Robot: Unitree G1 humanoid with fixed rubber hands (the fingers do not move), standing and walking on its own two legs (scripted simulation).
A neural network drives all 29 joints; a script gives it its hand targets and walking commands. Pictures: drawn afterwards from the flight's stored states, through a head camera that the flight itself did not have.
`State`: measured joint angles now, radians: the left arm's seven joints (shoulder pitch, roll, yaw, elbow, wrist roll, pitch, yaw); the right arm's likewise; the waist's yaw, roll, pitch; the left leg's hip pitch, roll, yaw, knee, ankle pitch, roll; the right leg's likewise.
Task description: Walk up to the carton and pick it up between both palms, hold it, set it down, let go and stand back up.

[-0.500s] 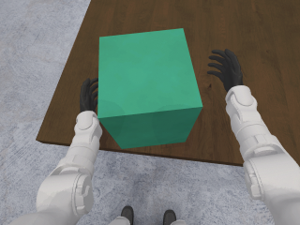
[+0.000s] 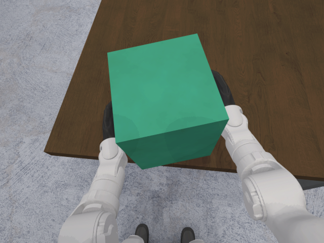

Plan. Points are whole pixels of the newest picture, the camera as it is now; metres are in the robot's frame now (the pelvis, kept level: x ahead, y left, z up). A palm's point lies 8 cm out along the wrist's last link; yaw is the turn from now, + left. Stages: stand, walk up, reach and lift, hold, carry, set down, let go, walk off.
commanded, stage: reach and lift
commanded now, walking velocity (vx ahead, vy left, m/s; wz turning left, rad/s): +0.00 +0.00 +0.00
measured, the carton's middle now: (165, 111) +0.42 +0.03 +0.01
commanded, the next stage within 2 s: none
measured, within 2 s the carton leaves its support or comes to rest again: leaves its support in 1.14 s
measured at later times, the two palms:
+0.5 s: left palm (112, 126) +0.38 +0.16 +0.00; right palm (227, 103) +0.45 -0.12 +0.01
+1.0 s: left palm (111, 129) +0.38 +0.17 -0.02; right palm (221, 101) +0.46 -0.11 +0.01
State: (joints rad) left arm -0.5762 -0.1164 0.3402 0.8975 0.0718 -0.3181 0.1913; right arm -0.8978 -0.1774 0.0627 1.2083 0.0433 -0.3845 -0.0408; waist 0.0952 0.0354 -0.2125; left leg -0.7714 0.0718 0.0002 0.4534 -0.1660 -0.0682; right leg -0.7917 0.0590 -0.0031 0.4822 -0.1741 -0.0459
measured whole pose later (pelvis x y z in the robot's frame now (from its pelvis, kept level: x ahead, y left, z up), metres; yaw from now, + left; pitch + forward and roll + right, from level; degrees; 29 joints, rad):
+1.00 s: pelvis +0.01 +0.00 +0.00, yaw +0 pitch +28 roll +0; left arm -0.62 -0.13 0.44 0.97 0.14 -0.37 0.19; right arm -0.90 -0.10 -0.24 1.27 -0.18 -0.43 -0.03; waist 0.10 0.03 -0.21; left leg -0.75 0.07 0.00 0.45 -0.18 -0.07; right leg -0.77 0.06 0.00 0.48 -0.19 -0.06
